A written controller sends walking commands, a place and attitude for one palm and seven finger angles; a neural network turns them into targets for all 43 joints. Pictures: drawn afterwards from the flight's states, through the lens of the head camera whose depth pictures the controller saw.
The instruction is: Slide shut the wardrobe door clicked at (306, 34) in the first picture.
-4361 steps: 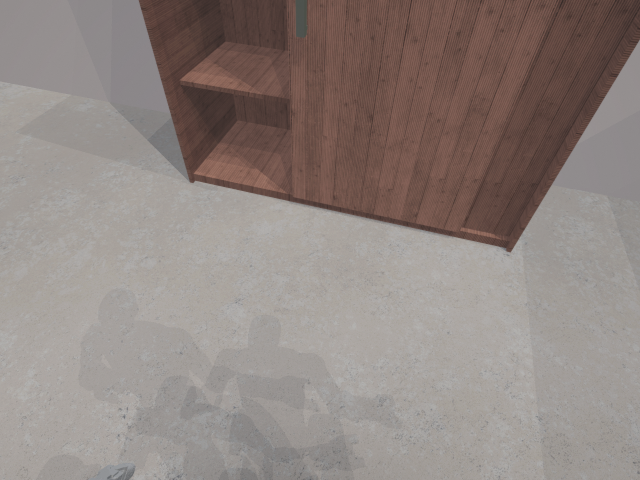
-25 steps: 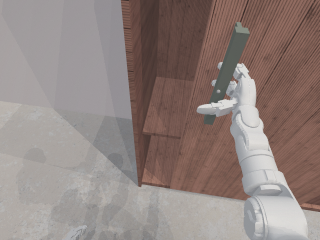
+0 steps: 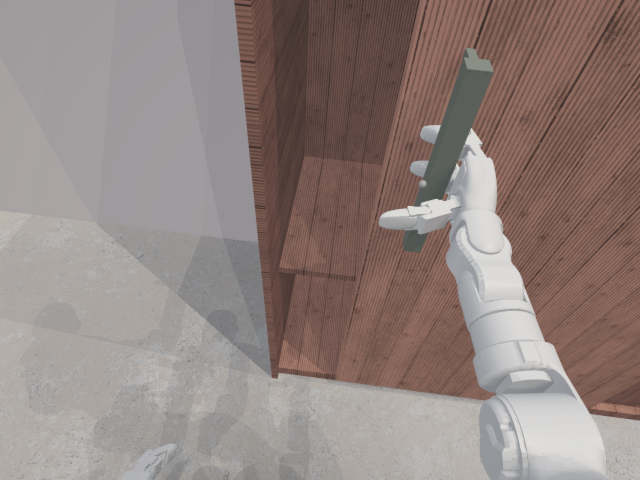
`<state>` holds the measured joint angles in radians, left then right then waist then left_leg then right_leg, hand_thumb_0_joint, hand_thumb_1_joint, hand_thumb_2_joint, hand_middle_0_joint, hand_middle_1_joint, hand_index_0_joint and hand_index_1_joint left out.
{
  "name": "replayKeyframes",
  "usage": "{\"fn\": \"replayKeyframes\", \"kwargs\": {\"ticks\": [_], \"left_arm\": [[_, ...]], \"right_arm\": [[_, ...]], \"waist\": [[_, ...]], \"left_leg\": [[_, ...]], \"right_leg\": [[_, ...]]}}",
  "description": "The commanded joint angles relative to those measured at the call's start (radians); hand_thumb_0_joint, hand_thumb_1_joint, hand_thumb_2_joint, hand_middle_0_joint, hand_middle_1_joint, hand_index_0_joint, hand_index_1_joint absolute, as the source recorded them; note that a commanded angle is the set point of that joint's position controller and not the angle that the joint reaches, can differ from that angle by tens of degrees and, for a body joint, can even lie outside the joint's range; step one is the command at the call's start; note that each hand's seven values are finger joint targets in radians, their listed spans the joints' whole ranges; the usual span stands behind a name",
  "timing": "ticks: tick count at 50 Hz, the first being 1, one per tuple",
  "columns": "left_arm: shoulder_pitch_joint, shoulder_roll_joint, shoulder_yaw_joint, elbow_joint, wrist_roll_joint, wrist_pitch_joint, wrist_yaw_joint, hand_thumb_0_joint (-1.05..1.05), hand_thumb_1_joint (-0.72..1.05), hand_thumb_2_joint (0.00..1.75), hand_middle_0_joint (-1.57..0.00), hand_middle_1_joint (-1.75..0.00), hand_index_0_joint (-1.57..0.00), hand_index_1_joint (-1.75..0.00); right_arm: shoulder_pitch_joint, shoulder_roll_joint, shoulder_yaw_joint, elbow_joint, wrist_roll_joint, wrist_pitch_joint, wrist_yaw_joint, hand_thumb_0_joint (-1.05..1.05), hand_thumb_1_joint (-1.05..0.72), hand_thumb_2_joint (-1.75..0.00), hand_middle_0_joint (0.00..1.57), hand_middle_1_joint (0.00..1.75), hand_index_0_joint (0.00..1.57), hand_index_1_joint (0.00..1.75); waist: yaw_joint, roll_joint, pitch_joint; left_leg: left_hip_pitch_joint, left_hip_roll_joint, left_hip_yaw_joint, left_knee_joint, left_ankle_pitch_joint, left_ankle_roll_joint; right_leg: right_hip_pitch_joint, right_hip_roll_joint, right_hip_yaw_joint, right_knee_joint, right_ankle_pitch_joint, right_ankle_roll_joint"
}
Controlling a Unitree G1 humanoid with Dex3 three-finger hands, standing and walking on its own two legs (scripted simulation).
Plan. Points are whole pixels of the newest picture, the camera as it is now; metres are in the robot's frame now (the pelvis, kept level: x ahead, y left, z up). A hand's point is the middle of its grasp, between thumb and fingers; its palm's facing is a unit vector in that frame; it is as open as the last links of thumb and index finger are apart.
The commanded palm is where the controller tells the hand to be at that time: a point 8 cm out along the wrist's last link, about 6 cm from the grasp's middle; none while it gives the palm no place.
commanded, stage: slide the fingers in behind the handle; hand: right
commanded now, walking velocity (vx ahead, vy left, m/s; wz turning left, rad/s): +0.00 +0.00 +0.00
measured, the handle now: (436, 164) +0.49 -0.09 +0.16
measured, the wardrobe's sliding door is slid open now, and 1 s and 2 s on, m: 0.18 0.18 0.18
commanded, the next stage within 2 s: grip the handle and tug to test in 0.16 s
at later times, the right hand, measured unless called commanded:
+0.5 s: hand (423, 184) +0.44 -0.07 +0.16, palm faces +0.00 +1.00 +0.01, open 12.6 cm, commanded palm +0.41 -0.12 +0.16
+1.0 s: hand (425, 184) +0.44 -0.07 +0.16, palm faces +0.00 +1.00 +0.00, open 6.0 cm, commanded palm +0.42 -0.12 +0.16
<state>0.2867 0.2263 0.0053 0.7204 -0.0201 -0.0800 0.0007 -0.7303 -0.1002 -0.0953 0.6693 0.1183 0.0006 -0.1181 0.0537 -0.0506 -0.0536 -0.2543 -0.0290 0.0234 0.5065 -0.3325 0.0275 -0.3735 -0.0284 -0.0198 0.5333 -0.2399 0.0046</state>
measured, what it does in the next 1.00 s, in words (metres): stands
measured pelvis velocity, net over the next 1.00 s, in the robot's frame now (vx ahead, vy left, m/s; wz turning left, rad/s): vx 0.00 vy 0.00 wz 0.01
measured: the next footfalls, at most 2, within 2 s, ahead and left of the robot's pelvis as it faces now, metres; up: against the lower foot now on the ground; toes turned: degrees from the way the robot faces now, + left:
none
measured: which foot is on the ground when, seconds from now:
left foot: down 0.00-1.00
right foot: down 0.00-1.00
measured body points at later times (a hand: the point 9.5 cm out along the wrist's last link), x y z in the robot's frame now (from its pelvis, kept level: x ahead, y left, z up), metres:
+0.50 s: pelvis +0.00 +0.00 +0.00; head +0.02 +0.02 +0.45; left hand +0.08 +0.25 -0.13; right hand +0.44 -0.12 +0.16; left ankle -0.05 +0.10 -0.73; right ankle +0.02 -0.12 -0.73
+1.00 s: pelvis +0.00 +0.00 +0.00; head +0.02 +0.01 +0.45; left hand +0.10 +0.24 -0.12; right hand +0.44 -0.12 +0.16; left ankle -0.05 +0.10 -0.73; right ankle +0.02 -0.12 -0.73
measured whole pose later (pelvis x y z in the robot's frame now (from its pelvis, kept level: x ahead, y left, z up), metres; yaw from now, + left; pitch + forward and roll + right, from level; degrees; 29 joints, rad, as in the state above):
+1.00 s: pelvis +0.00 +0.00 +0.00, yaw +0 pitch +4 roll +0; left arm 0.30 0.22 0.01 0.72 -0.02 -0.07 0.00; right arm -0.71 -0.10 -0.09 0.64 0.12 0.00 -0.12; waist 0.05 -0.05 -0.06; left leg -0.24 -0.03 0.02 0.49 -0.33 0.02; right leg -0.36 -0.03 -0.03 0.53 -0.25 0.00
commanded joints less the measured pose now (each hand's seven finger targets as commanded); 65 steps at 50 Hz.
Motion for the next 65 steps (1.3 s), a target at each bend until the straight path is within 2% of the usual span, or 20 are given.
{"fn": "replayKeyframes", "kwargs": {"ticks": [1,5,9,13,21,26,30,35,37,40,41,43,46,49,51,54,56,58,60,65], "left_arm": [[-0.002,0.114,0.037,-0.110,-0.005,-0.042,0.010,0.00,0.90,0.90,-0.20,-0.30,-0.20,-0.30],[-0.003,0.117,0.034,-0.106,-0.004,-0.038,0.013,0.00,0.90,0.90,-0.20,-0.30,-0.20,-0.30],[-0.002,0.118,0.035,-0.104,-0.005,-0.034,0.015,0.00,0.90,0.90,-0.20,-0.30,-0.20,-0.30],[-0.003,0.115,0.035,-0.110,-0.006,-0.036,0.013,0.00,0.90,0.90,-0.20,-0.30,-0.20,-0.30],[0.001,0.118,0.037,-0.109,-0.005,-0.036,0.012,0.00,0.90,0.90,-0.20,-0.30,-0.20,-0.30],[-0.005,0.112,0.038,-0.117,-0.007,-0.038,0.009,0.00,0.90,0.90,-0.20,-0.30,-0.20,-0.30],[-0.001,0.116,0.039,-0.110,-0.006,-0.040,0.008,0.00,0.90,0.90,-0.20,-0.30,-0.20,-0.30],[-0.005,0.114,0.038,-0.110,-0.005,-0.042,0.009,0.00,0.90,0.90,-0.20,-0.30,-0.20,-0.30],[0.001,0.118,0.039,-0.106,-0.005,-0.040,0.010,0.00,0.90,0.90,-0.20,-0.30,-0.20,-0.30],[-0.004,0.112,0.039,-0.111,-0.005,-0.044,0.006,0.00,0.90,0.90,-0.20,-0.30,-0.20,-0.30],[-0.002,0.112,0.042,-0.112,-0.005,-0.046,0.003,0.00,0.90,0.90,-0.20,-0.30,-0.20,-0.30],[-0.001,0.116,0.041,-0.112,-0.003,-0.044,0.004,0.00,0.90,0.90,-0.20,-0.30,-0.20,-0.30],[-0.002,0.120,0.039,-0.109,-0.005,-0.039,0.008,0.00,0.90,0.90,-0.20,-0.30,-0.20,-0.30],[-0.005,0.120,0.037,-0.109,-0.004,-0.032,0.013,0.00,0.90,0.90,-0.20,-0.30,-0.20,-0.30],[-0.009,0.114,0.038,-0.113,-0.007,-0.033,0.012,0.00,0.90,0.90,-0.20,-0.30,-0.20,-0.30],[-0.004,0.117,0.037,-0.111,-0.003,-0.028,0.013,0.00,0.90,0.90,-0.20,-0.30,-0.20,-0.30],[-0.010,0.112,0.038,-0.122,-0.004,-0.031,0.009,0.00,0.90,0.90,-0.20,-0.30,-0.20,-0.30],[-0.011,0.111,0.038,-0.124,-0.004,-0.034,0.008,0.00,0.90,0.90,-0.20,-0.30,-0.20,-0.30],[-0.009,0.118,0.037,-0.119,-0.004,-0.028,0.011,0.00,0.90,0.90,-0.20,-0.30,-0.20,-0.30],[-0.014,0.112,0.038,-0.131,-0.003,-0.029,0.007,0.00,0.90,0.90,-0.20,-0.30,-0.20,-0.30]], "right_arm": [[-0.498,-0.089,0.001,-0.246,0.002,-0.081,0.013,0.00,0.50,-0.30,0.30,1.20,0.30,1.20],[-0.506,-0.112,-0.017,-0.226,0.007,-0.081,0.017,0.00,0.50,-0.30,0.30,1.20,0.30,1.20],[-0.500,-0.136,-0.035,-0.213,0.000,-0.085,0.016,0.00,0.50,-0.30,0.30,1.20,0.30,1.20],[-0.481,-0.110,-0.017,-0.231,0.005,-0.084,0.022,0.00,0.50,-0.30,0.30,1.20,0.30,1.20],[-0.459,-0.135,-0.042,-0.233,0.003,-0.084,0.016,0.00,0.13,-0.46,0.34,1.25,0.34,1.25],[-0.451,-0.094,-0.002,-0.271,0.000,-0.085,0.018,0.00,-0.11,-0.56,0.36,1.29,0.36,1.29],[-0.476,-0.092,0.002,-0.266,0.002,-0.079,0.010,0.00,-0.29,-0.64,0.38,1.31,0.38,1.31],[-0.485,-0.073,0.018,-0.264,0.001,-0.075,0.010,0.00,-0.53,-0.74,0.41,1.35,0.41,1.35],[-0.459,-0.100,-0.008,-0.244,0.001,-0.073,0.010,0.00,-0.62,-0.78,0.42,1.36,0.42,1.36],[-0.495,-0.063,0.029,-0.288,-0.001,-0.082,0.009,0.00,-0.76,-0.84,0.44,1.38,0.44,1.38],[-0.460,-0.058,0.028,-0.287,-0.002,-0.080,0.010,0.00,-0.81,-0.86,0.44,1.39,0.44,1.39],[-0.457,-0.072,0.017,-0.285,0.002,-0.075,0.012,0.00,-0.90,-0.90,0.45,1.40,0.45,1.40],[-0.459,-0.101,-0.009,-0.260,0.007,-0.070,0.015,0.00,-0.90,-0.90,0.45,1.40,0.45,1.40],[-0.464,-0.121,-0.023,-0.252,0.004,-0.065,0.015,0.00,-0.90,-0.90,0.45,1.40,0.45,1.40],[-0.464,-0.097,-0.003,-0.272,-0.001,-0.066,0.019,0.00,-0.90,-0.90,0.45,1.40,0.45,1.40],[-0.439,-0.119,-0.025,-0.249,-0.001,-0.060,0.015,0.00,-0.90,-0.90,0.45,1.40,0.45,1.40],[-0.447,-0.095,-0.003,-0.299,-0.003,-0.068,0.016,0.00,-0.90,-0.90,0.45,1.40,0.45,1.40],[-0.433,-0.071,0.018,-0.296,0.000,-0.065,0.020,0.00,-0.90,-0.90,0.45,1.40,0.45,1.40],[-0.445,-0.110,-0.013,-0.271,0.003,-0.063,0.016,0.00,-0.90,-0.90,0.45,1.40,0.45,1.40],[-0.416,-0.092,0.002,-0.321,0.000,-0.068,0.021,0.00,-0.90,-0.90,0.45,1.40,0.45,1.40]], "waist": [[0.021,0.090,-0.332],[0.025,0.116,-0.300],[0.017,0.097,-0.300],[0.019,0.103,-0.314],[0.009,0.109,-0.316],[0.010,0.071,-0.324],[0.023,0.102,-0.303],[0.021,0.083,-0.313],[0.014,0.115,-0.316],[0.022,0.068,-0.331],[0.013,0.058,-0.344],[0.016,0.094,-0.336],[0.015,0.132,-0.304],[0.010,0.113,-0.293],[0.013,0.072,-0.312],[0.005,0.098,-0.305],[0.005,0.070,-0.337],[0.010,0.088,-0.336],[0.015,0.120,-0.303],[0.002,0.077,-0.336]], "left_leg": [[-0.022,-0.019,-0.006,-0.061,0.442,-0.028],[-0.016,-0.017,-0.007,-0.066,0.446,-0.031],[-0.010,-0.014,-0.009,-0.065,0.444,-0.028],[-0.017,-0.018,-0.005,-0.064,0.451,-0.030],[-0.003,-0.018,-0.006,-0.063,0.456,-0.029],[-0.011,-0.021,0.000,-0.061,0.449,-0.025],[-0.031,-0.023,0.001,-0.069,0.429,-0.027],[-0.035,-0.023,0.000,-0.069,0.414,-0.025],[-0.024,-0.024,0.000,-0.068,0.429,-0.026],[-0.035,-0.023,0.006,-0.061,0.429,-0.022],[-0.039,-0.025,0.004,-0.060,0.438,-0.022],[-0.028,-0.025,0.003,-0.062,0.461,-0.025],[-0.017,-0.024,0.000,-0.069,0.450,-0.029],[-0.004,-0.019,-0.003,-0.072,0.448,-0.027],[-0.017,-0.020,-0.002,-0.065,0.453,-0.025],[-0.005,-0.019,-0.001,-0.068,0.458,-0.024],[0.000,-0.020,-0.001,-0.059,0.476,-0.023],[-0.009,-0.022,0.002,-0.061,0.477,-0.026],[-0.002,-0.021,-0.002,-0.068,0.471,-0.027],[0.015,-0.020,0.000,-0.060,0.495,-0.023]], "right_leg": [[0.287,0.034,-0.001,0.002,0.291,-0.045],[0.253,0.036,-0.003,-0.002,0.270,-0.048],[0.256,0.036,-0.004,-0.003,0.278,-0.046],[0.271,0.035,-0.004,0.000,0.288,-0.046],[0.264,0.033,-0.005,-0.006,0.292,-0.047],[0.289,0.030,-0.004,-0.007,0.307,-0.043],[0.289,0.027,0.002,-0.006,0.296,-0.044],[0.297,0.028,0.003,-0.008,0.291,-0.043],[0.288,0.028,0.001,-0.009,0.299,-0.043],[0.324,0.027,0.010,-0.005,0.322,-0.039],[0.336,0.026,0.007,0.000,0.338,-0.039],[0.324,0.025,0.003,0.000,0.347,-0.041],[0.282,0.030,0.001,-0.006,0.306,-0.045],[0.268,0.033,-0.003,-0.011,0.301,-0.044],[0.297,0.032,-0.005,-0.006,0.317,-0.042],[0.280,0.031,-0.002,-0.004,0.326,-0.043],[0.306,0.033,-0.002,-0.003,0.342,-0.042],[0.312,0.029,-0.002,-0.002,0.346,-0.043],[0.277,0.031,-0.002,-0.006,0.320,-0.046],[0.304,0.033,-0.004,-0.004,0.351,-0.044]]}}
